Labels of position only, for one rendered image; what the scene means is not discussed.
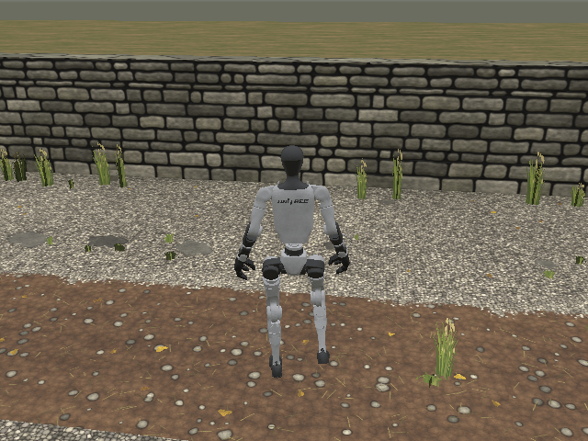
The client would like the robot left foot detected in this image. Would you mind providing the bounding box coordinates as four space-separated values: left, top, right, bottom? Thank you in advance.
269 355 282 378

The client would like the right robot forearm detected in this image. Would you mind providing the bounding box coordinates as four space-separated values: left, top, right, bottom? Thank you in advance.
329 222 347 258

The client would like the left robot shin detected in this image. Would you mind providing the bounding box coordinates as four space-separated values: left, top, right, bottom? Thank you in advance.
266 306 281 366

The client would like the robot right upper arm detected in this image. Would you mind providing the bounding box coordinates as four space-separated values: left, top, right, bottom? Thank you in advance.
312 185 338 236

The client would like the left robot forearm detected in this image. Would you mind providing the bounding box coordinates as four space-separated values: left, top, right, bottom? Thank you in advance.
237 222 256 262

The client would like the robot left upper arm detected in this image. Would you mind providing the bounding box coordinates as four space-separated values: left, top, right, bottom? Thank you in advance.
247 186 274 237

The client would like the robot left hand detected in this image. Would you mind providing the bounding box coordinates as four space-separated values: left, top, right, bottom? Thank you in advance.
234 257 255 280

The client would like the robot right hand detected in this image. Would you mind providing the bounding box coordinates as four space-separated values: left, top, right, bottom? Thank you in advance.
328 254 350 274

